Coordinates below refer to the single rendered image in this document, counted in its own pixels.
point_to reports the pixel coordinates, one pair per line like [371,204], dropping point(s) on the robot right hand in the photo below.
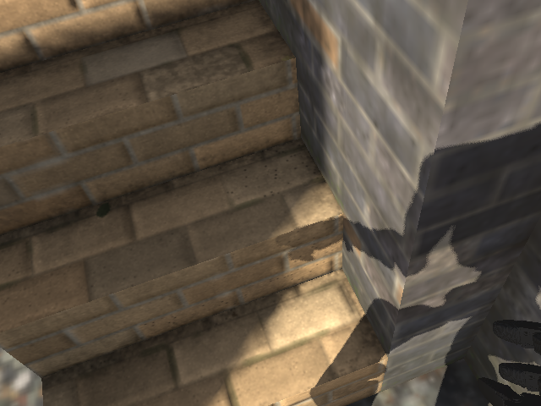
[527,334]

